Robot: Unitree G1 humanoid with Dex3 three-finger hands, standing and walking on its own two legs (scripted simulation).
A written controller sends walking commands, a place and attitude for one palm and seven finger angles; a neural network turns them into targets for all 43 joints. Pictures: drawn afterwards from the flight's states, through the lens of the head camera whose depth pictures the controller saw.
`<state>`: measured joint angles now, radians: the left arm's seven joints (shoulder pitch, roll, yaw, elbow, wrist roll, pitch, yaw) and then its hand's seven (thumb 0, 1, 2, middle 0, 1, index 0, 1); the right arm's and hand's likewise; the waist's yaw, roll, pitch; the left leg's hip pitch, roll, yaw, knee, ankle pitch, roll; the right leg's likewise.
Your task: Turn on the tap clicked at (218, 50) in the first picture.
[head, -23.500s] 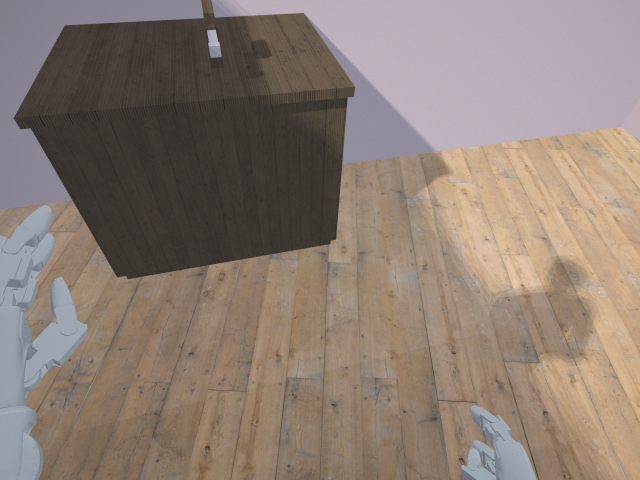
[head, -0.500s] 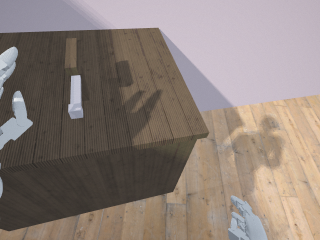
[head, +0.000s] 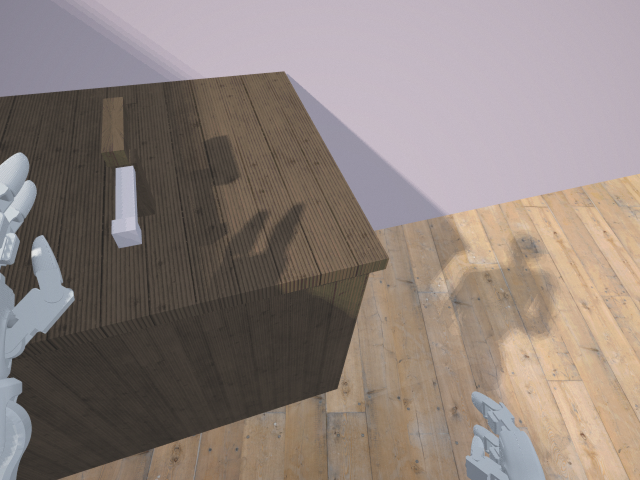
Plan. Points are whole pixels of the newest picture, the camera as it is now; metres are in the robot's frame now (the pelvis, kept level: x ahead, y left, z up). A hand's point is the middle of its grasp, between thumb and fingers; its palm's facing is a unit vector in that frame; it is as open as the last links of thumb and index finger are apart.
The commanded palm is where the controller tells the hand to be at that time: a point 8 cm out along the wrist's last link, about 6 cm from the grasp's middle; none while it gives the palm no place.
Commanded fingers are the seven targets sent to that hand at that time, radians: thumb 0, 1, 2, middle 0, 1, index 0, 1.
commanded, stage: look again from close up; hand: left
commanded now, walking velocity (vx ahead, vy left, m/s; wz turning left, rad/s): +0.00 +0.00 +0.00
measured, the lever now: (127, 232) +0.37 +0.29 +0.09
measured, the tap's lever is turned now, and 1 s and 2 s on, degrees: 0 0 0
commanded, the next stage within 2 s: turn the palm inward beside the body in 0.40 s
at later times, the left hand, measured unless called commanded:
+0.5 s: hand (75, 290) +0.23 +0.26 +0.17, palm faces +0.39 -0.85 -0.35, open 7.4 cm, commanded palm +0.17 +0.28 +0.18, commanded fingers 0.00 0.90 0.90 -0.20 -0.30 -0.20 -0.30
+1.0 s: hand (72, 324) +0.20 +0.25 +0.16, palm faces +0.60 -0.75 -0.27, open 7.4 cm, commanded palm +0.14 +0.27 +0.17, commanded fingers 0.00 0.90 0.90 -0.20 -0.30 -0.20 -0.30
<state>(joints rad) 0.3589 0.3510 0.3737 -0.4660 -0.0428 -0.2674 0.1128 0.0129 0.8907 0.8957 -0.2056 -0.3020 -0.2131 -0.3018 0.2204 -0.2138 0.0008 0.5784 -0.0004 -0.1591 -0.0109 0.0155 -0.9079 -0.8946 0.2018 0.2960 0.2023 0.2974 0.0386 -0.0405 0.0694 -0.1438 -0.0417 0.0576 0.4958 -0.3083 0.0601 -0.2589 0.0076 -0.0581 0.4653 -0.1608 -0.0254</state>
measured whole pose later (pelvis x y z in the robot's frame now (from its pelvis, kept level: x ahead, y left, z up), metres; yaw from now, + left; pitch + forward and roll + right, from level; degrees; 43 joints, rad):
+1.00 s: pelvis +0.01 -0.03 -0.02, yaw +6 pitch +3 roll +0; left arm 0.33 0.31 0.32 -0.41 -0.07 -0.18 0.18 0.01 0.89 0.90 -0.20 -0.30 -0.21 -0.30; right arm 0.15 -0.24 0.01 0.62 -0.03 -0.14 0.00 0.01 -0.91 -0.89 0.20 0.30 0.20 0.30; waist 0.09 0.01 -0.04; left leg -0.35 -0.04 -0.05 0.71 -0.41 0.02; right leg -0.42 0.03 -0.10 0.69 -0.31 -0.07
